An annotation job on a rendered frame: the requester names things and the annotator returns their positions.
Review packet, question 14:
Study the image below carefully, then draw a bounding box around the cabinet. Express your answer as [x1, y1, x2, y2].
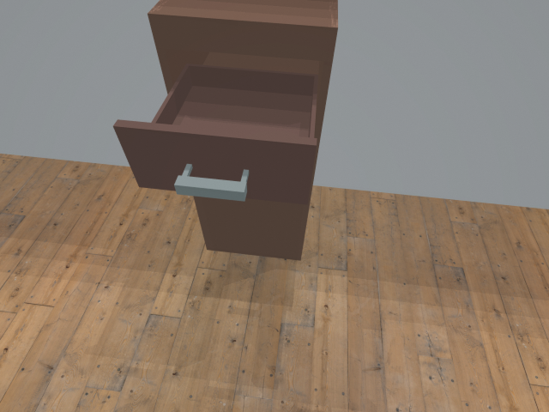
[148, 0, 338, 261]

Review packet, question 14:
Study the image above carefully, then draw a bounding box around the handle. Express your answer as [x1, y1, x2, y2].
[174, 164, 249, 202]

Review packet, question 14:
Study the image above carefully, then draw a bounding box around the drawer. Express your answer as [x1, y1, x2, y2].
[113, 64, 318, 205]

